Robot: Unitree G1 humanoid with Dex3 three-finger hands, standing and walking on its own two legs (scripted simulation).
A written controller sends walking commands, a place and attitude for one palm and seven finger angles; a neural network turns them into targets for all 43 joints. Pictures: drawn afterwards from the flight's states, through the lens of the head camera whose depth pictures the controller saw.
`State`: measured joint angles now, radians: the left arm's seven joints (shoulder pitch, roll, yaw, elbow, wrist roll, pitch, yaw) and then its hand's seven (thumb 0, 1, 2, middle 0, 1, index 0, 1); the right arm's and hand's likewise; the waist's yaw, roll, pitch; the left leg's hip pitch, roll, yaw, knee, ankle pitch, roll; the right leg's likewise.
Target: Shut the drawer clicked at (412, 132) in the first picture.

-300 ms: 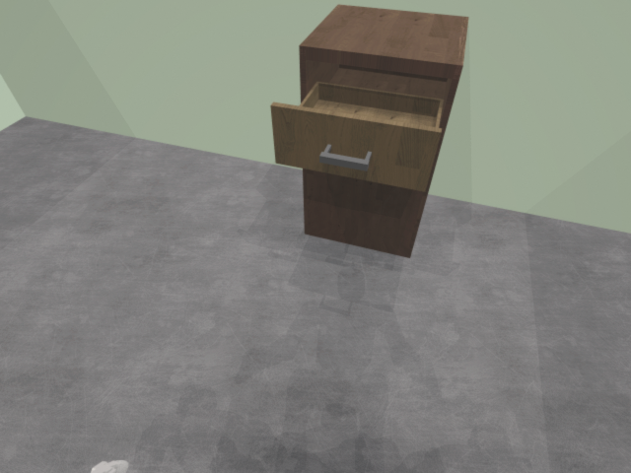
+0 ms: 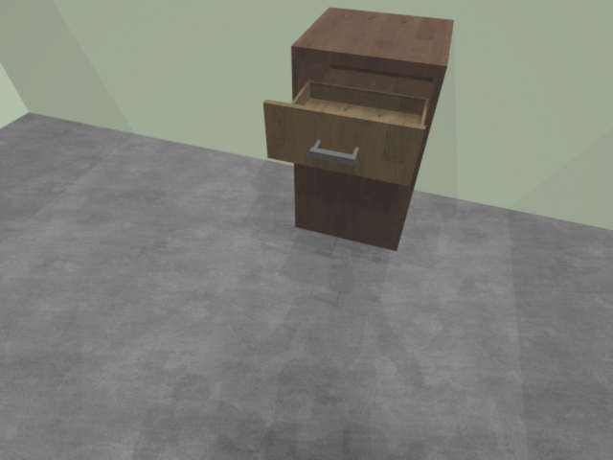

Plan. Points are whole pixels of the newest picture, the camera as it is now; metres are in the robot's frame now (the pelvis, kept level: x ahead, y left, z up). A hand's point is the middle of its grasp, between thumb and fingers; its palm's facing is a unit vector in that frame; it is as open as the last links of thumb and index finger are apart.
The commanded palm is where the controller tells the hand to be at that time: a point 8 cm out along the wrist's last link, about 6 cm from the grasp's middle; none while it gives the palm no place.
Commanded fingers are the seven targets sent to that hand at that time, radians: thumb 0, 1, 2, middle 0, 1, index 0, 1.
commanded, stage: stand and wait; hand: left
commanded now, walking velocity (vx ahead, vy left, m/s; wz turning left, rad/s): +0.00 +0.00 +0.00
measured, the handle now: (334, 151) +0.88 -0.03 -0.09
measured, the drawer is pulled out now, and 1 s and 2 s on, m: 0.30 0.30 0.30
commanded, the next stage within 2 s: look at it before walking up in 0.52 s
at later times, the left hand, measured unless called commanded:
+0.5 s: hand out of the picture +0.05 +0.24 -0.16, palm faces -0.03 -0.94 -0.33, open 7.4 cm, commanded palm none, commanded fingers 0.00 0.90 0.90 -0.20 -0.30 -0.20 -0.30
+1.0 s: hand out of the picture +0.08 +0.24 -0.15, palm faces -0.04 -0.94 -0.33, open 7.4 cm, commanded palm none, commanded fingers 0.00 0.90 0.90 -0.20 -0.30 -0.20 -0.30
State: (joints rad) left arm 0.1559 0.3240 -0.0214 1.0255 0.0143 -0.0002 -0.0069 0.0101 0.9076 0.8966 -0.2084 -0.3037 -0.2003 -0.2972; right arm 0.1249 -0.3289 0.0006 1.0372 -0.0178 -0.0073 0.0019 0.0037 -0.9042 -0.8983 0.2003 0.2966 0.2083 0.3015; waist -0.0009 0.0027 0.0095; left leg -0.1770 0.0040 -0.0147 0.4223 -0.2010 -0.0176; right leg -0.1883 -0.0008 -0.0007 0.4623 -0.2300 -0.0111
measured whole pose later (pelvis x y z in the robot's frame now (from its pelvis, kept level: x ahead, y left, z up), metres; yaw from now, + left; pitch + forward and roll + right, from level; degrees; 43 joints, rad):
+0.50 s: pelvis -0.01 +0.00 +0.00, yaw +0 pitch -2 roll +0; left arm 0.18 0.33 -0.01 1.10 0.01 0.00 0.00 0.01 0.91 0.90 -0.21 -0.30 -0.20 -0.30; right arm 0.18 -0.33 -0.01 1.12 -0.01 -0.01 0.00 0.00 -0.91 -0.90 0.20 0.30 0.21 0.30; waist -0.01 0.00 0.03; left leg -0.18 0.01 -0.02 0.39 -0.17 -0.02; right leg -0.19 0.01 0.00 0.42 -0.20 -0.01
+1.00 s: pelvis +0.01 +0.00 +0.00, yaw +0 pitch -2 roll +0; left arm 0.15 0.33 -0.01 1.09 0.01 -0.01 0.00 0.01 0.91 0.90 -0.21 -0.30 -0.20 -0.30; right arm 0.12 -0.33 0.00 1.11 -0.01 -0.01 0.00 0.00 -0.91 -0.90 0.20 0.30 0.21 0.30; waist 0.00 0.00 0.02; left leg -0.15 0.01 -0.01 0.36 -0.18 -0.02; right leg -0.16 0.00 0.01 0.39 -0.21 -0.01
